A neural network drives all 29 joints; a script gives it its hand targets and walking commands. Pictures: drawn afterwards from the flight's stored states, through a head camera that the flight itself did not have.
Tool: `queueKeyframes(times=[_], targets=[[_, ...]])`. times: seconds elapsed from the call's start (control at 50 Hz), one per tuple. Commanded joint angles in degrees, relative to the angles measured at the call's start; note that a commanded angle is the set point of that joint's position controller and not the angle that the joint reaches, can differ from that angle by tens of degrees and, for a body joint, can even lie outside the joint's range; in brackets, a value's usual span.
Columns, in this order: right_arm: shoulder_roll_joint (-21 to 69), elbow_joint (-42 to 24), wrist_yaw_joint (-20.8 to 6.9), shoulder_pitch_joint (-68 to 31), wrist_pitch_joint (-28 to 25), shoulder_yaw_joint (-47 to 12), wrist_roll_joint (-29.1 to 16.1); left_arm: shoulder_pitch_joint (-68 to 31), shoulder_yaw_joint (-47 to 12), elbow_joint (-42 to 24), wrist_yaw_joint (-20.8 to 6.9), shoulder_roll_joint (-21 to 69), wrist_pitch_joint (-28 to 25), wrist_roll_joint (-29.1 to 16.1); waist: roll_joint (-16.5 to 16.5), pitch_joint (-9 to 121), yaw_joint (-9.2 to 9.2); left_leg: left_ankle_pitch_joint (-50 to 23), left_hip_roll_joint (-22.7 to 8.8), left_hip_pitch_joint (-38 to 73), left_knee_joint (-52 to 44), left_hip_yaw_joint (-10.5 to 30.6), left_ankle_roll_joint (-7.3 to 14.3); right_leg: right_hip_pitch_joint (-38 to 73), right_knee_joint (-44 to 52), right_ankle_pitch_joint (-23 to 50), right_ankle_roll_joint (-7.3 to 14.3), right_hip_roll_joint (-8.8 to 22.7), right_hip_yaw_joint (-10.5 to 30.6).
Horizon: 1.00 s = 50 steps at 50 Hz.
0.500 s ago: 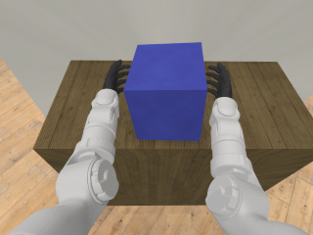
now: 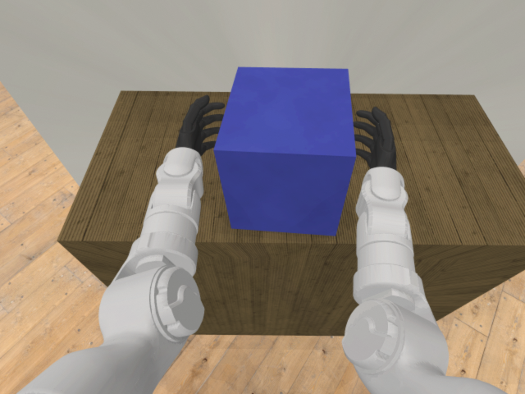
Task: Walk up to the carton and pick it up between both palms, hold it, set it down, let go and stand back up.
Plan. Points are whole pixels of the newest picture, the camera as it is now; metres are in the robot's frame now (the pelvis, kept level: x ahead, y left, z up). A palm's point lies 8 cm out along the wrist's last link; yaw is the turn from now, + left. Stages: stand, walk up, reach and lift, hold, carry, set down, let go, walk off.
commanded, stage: set down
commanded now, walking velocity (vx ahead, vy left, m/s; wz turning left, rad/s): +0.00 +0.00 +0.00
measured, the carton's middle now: (287, 152) +0.50 -0.06 +0.05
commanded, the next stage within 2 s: none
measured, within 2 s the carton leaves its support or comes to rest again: rests again in 1.50 s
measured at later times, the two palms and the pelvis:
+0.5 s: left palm (196, 151) +0.46 +0.09 +0.11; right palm (382, 170) +0.41 -0.19 +0.10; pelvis +0.00 +0.00 +0.00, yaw +0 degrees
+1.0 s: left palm (199, 155) +0.47 +0.09 +0.09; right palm (381, 171) +0.41 -0.19 +0.10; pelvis +0.00 +0.00 +0.00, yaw +0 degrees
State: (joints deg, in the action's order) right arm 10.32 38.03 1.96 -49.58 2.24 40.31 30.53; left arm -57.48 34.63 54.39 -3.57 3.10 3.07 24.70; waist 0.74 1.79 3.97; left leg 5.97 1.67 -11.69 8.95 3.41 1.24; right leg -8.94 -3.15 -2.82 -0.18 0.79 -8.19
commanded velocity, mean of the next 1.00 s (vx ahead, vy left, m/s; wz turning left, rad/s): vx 0.00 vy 0.00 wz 0.00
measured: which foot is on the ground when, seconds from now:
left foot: down 0.00-1.00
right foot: down 0.00-1.00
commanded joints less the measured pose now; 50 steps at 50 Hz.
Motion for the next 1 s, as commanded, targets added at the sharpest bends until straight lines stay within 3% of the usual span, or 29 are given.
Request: queueKeyframes(times=[0.0, 0.32, 0.98], targets=[[15.29, -1.41, -5.17, -29.05, -1.91, -14.16, -0.24, -23.48, -9.11, -0.66, -5.43, 14.34, -1.24, 0.43, -0.06, 26.84, -0.02, -12.73, -1.41, 2.33, 0.39, 0.15, -0.71, 20.42, -8.6, 28.03, -2.7, -1.0, 0.18], [14.36, -3.89, -5.01, -26.35, -2.55, -14.18, -0.19, -19.87, -7.37, -0.94, -5.86, 13.49, -1.61, 2.14, -1.05, 23.83, -1.06, -9.98, -1.23, 0.21, -1.05, -0.04, 0.19, 21.6, -8.37, 26.72, -3.41, -0.8, 0.14], [13.5, -2.39, -5.55, -15.95, -2.41, -13.51, 0.02, -14.46, -6.4, -3.65, -6.18, 13.45, -2.1, 4.61, 0.15, 18.64, -0.68, -10.58, -1.21, 1.16, -1.49, 0.13, -0.57, 17.2, -7.26, 23.3, -3.07, -0.88, -0.2]])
